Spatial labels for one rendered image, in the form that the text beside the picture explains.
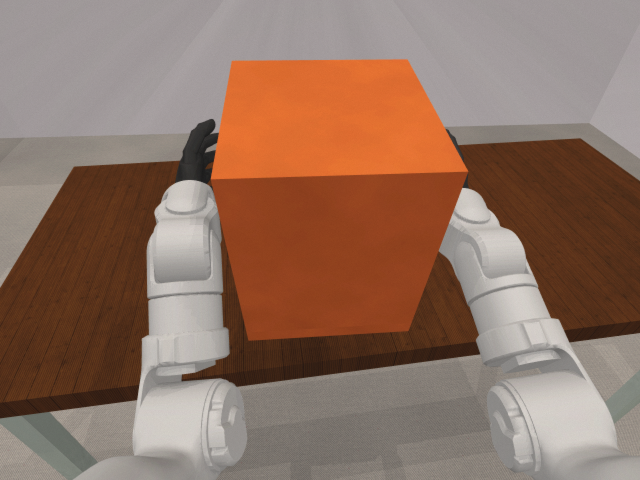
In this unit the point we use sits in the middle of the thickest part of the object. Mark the robot right forearm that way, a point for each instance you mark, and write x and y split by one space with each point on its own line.
515 329

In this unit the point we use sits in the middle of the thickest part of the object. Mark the left robot upper arm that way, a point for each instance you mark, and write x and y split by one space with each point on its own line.
186 430

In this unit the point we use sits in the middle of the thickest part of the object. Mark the robot left hand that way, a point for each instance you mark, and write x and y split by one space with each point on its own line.
194 160

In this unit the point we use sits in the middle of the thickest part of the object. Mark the robot right hand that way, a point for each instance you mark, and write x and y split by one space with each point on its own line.
458 149

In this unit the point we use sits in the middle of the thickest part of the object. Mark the robot left forearm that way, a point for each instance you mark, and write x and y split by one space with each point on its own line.
184 283

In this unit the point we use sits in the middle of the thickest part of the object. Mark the table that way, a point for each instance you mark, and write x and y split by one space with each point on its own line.
74 307

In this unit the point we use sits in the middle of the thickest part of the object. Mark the right robot upper arm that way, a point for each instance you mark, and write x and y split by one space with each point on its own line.
553 426

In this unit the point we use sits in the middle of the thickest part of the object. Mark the carton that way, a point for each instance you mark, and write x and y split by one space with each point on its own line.
335 182

